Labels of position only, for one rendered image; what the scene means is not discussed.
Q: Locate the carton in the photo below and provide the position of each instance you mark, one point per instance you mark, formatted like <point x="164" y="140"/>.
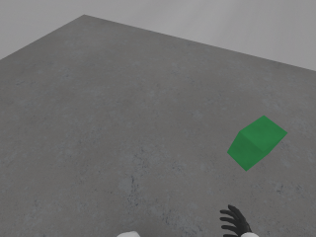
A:
<point x="255" y="141"/>

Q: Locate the right robot hand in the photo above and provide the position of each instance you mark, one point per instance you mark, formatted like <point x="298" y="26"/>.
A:
<point x="241" y="226"/>

